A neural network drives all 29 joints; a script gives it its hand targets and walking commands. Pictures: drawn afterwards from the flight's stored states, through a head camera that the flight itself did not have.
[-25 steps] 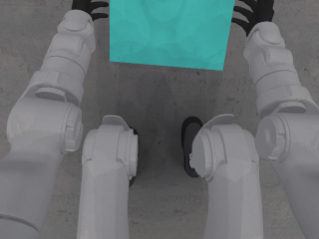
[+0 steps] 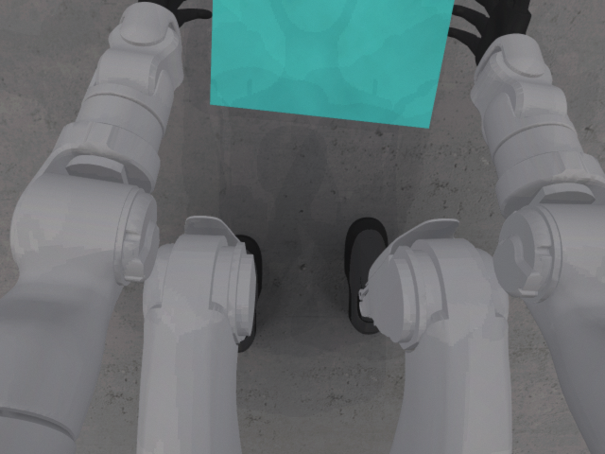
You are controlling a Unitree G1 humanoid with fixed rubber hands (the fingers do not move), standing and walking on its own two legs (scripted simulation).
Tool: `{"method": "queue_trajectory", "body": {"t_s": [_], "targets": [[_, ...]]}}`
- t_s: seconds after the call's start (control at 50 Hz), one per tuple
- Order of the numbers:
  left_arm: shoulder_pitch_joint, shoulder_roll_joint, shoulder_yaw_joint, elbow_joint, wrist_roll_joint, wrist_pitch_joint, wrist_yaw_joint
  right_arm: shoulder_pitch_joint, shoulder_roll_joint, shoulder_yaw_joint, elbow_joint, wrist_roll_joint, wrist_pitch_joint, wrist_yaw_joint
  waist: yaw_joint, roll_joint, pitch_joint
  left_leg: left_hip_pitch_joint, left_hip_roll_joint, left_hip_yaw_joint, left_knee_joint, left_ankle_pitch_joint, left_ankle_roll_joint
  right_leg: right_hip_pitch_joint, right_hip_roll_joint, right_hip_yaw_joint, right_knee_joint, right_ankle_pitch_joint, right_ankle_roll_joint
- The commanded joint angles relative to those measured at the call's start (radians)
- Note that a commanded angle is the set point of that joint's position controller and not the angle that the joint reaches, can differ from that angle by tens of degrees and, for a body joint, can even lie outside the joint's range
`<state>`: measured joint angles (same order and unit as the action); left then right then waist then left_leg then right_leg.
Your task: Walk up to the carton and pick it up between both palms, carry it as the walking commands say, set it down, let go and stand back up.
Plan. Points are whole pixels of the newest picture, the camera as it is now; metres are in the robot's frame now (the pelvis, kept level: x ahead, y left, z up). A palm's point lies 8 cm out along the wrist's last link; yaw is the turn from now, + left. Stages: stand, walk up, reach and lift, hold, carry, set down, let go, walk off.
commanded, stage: set down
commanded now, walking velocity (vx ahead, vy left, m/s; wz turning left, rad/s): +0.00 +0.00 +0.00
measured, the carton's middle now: (323, 56) +0.51 -0.02 -0.28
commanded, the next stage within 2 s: none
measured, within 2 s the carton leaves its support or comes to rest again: neither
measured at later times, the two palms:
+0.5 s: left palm (164, 13) +0.53 +0.16 -0.20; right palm (496, 39) +0.51 -0.20 -0.18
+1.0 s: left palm (134, 21) +0.52 +0.19 -0.20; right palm (531, 56) +0.50 -0.24 -0.18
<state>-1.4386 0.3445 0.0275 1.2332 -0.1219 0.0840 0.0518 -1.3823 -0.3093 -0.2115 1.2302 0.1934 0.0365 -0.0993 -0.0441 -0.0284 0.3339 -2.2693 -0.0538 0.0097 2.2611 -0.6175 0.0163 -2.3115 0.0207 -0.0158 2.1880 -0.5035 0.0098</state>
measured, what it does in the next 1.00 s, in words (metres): stands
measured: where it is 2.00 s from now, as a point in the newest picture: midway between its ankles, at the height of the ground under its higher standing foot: (302, 303)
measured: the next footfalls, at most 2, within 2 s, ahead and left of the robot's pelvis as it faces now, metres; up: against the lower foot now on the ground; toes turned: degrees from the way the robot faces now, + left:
none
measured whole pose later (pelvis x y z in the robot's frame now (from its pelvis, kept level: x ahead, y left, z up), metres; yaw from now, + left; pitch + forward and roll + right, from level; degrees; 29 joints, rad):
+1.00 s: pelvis +0.00 +0.00 -0.01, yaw +0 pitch +35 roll -2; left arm -1.40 0.46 -0.02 1.21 -0.24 0.00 0.04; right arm -1.36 -0.41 -0.14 1.27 0.32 -0.03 -0.08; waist -0.06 -0.04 0.38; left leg -2.30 0.00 0.02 2.29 -0.60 0.03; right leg -2.33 -0.02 -0.04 2.22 -0.49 -0.02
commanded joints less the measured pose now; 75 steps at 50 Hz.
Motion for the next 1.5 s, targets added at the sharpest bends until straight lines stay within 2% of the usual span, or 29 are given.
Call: {"method": "queue_trajectory", "body": {"t_s": [0.0,0.16,0.28,0.36,0.46,0.56,0.62,0.7,0.82,0.98,1.04,1.12,1.24,1.36,1.48], "targets": [[-0.412,-0.673,-0.14,-0.182,-0.019,-0.044,-0.191,-0.412,0.741,0.181,-0.136,0.007,-0.004,0.213,0.019,0.067,-0.864,0.285,-0.021,-0.04,-0.222,0.246,0.016,0.44,0.046,0.011,-0.099,0.264,0.002],[-0.395,-0.652,-0.138,-0.167,-0.017,-0.046,-0.188,-0.393,0.708,0.172,-0.123,0.009,-0.013,0.208,0.014,0.073,-0.86,0.3,-0.015,-0.048,-0.213,0.265,0.012,0.435,0.042,0.01,-0.092,0.278,0.002],[-0.36,-0.541,-0.122,-0.155,-0.021,-0.059,-0.159,-0.346,0.589,0.138,-0.101,0.01,-0.033,0.179,0.007,0.081,-0.882,0.328,-0.01,-0.049,-0.206,0.287,0.002,0.444,0.036,0.004,-0.085,0.297,0.008],[-0.31,-0.364,-0.09,-0.14,-0.024,-0.073,-0.114,-0.276,0.415,0.095,-0.07,0.014,-0.054,0.134,0.003,0.083,-0.895,0.348,0.0,-0.05,-0.204,0.289,-0.007,0.459,0.024,0.004,-0.085,0.303,0.014],[-0.215,0.008,-0.044,-0.096,-0.049,-0.104,-0.016,-0.132,0.051,0.031,-0.003,0.027,-0.09,0.038,-0.007,0.088,-0.929,0.378,0.02,-0.057,-0.205,0.292,-0.021,0.491,-0.004,0.016,-0.09,0.306,0.016],[-0.185,0.133,-0.034,-0.098,-0.076,-0.112,0.021,-0.088,-0.044,0.028,0.002,0.065,-0.101,-0.002,-0.001,0.091,-0.976,0.408,0.036,-0.067,-0.199,0.309,-0.023,0.488,-0.018,0.029,-0.089,0.314,0.013],[-0.184,0.152,-0.043,-0.106,-0.09,-0.113,0.022,-0.096,-0.058,0.047,-0.012,0.093,-0.103,-0.003,0.009,0.09,-0.985,0.407,0.044,-0.07,-0.198,0.306,-0.021,0.481,-0.024,0.035,-0.088,0.311,0.013],[-0.188,0.162,-0.061,-0.11,-0.113,-0.108,0.012,-0.107,-0.077,0.065,-0.029,0.119,-0.099,0.002,0.005,0.089,-0.979,0.398,0.054,-0.073,-0.198,0.279,-0.018,0.478,-0.034,0.039,-0.09,0.29,0.011],[-0.192,0.188,-0.056,-0.102,-0.124,-0.1,-0.002,-0.107,-0.103,0.067,-0.033,0.126,-0.089,0.011,-0.003,0.085,-0.965,0.396,0.064,-0.073,-0.193,0.244,-0.015,0.484,-0.045,0.037,-0.09,0.26,0.012],[-0.178,0.243,-0.025,-0.103,-0.118,-0.097,-0.015,-0.091,-0.136,0.055,-0.045,0.132,-0.082,0.019,0.013,0.087,-0.97,0.411,0.074,-0.067,-0.176,0.252,-0.015,0.5,-0.049,0.035,-0.08,0.265,0.019],[-0.178,0.251,-0.022,-0.137,-0.122,-0.095,-0.019,-0.088,-0.14,0.06,-0.073,0.141,-0.078,0.022,0.016,0.093,-1.0,0.445,0.076,-0.063,-0.172,0.268,-0.015,0.523,-0.05,0.032,-0.079,0.279,0.018],[-0.176,0.265,-0.01,-0.257,-0.123,-0.08,-0.017,-0.073,-0.149,0.068,-0.178,0.157,-0.062,0.018,0.011,0.107,-1.192,0.573,0.068,-0.047,-0.175,0.324,-0.014,0.622,-0.044,0.015,-0.091,0.331,0.018],[-0.13,0.308,0.039,-0.344,-0.107,-0.034,-0.022,-0.015,-0.203,0.012,-0.32,0.11,-0.014,0.006,-0.01,0.105,-1.327,0.641,0.048,-0.023,-0.217,0.316,-0.008,0.677,-0.028,-0.014,-0.138,0.316,0.015],[-0.071,0.292,0.072,-0.311,-0.09,-0.003,-0.041,0.023,-0.223,-0.037,-0.404,0.036,0.016,0.009,-0.03,0.08,-1.27,0.583,0.031,-0.01,-0.286,0.262,-0.002,0.645,-0.018,-0.032,-0.206,0.27,0.013],[-0.045,0.278,0.086,-0.316,-0.076,0.017,-0.066,0.069,-0.202,-0.06,-0.437,0.006,0.044,0.027,-0.042,0.074,-1.275,0.575,0.024,-0.002,-0.372,0.239,0.001,0.672,-0.013,-0.041,-0.29,0.26,0.013]]}}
